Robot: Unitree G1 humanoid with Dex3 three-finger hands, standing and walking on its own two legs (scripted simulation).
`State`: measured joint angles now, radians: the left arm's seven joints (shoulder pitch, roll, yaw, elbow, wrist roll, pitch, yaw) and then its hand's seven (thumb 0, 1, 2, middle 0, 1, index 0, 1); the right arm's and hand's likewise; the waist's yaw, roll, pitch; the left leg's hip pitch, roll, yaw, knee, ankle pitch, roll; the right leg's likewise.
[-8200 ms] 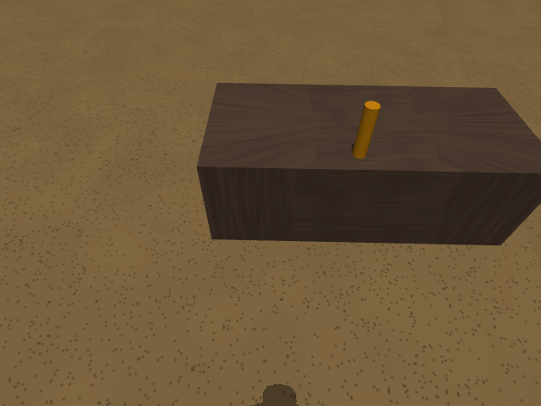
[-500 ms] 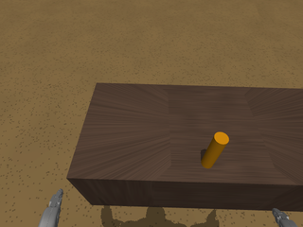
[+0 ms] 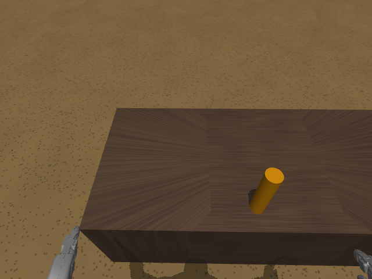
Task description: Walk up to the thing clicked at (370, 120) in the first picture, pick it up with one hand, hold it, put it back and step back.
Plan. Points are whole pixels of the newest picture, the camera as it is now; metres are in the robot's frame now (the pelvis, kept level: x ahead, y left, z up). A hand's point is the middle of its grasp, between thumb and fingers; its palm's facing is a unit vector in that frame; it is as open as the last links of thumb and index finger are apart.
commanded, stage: go down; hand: right
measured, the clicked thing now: (264, 192) +0.43 -0.21 -0.18
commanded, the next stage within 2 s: approach in 1.80 s
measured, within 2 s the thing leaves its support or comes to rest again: neither
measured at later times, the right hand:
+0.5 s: hand out of the picture +0.24 -0.35 +0.01, palm faces +0.16 +0.96 -0.21, open 17.3 cm
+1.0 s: hand out of the picture +0.30 -0.38 +0.04, palm faces +0.17 +0.98 -0.14, open 17.3 cm
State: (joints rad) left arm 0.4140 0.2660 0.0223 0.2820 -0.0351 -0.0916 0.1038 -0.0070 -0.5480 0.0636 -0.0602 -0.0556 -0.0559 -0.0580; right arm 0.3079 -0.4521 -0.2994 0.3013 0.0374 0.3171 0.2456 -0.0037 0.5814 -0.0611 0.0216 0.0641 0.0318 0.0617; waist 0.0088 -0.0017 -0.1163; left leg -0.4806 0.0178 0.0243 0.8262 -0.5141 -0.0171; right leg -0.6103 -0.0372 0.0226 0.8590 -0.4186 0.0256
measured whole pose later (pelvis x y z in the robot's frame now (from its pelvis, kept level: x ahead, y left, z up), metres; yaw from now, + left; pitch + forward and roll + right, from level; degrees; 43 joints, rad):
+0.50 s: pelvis -0.03 -0.01 +0.00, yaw +0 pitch +9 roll +2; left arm 0.38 0.28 0.02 0.34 -0.03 -0.15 0.12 -0.01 -0.53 0.05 -0.06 -0.06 -0.06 -0.05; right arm -0.07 -0.61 -0.45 0.57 0.10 0.25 0.38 -0.01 0.50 -0.06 0.04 0.06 0.04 0.05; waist 0.04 -0.01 -0.11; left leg -0.51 0.02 0.03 0.85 -0.48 -0.02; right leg -0.65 -0.04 0.03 0.88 -0.39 0.02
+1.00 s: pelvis -0.04 -0.01 +0.00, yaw +1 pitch +11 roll +2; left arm 0.32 0.28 -0.03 0.45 0.00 -0.19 0.14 -0.01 -0.52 0.05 -0.06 -0.05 -0.06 -0.05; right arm -0.38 -0.78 -0.54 1.02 0.11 -0.04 0.51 -0.01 0.48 -0.04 0.06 0.05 0.05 0.04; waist 0.07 0.01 -0.07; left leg -0.56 0.00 0.02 0.80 -0.43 -0.02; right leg -0.69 -0.05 0.02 0.84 -0.34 0.02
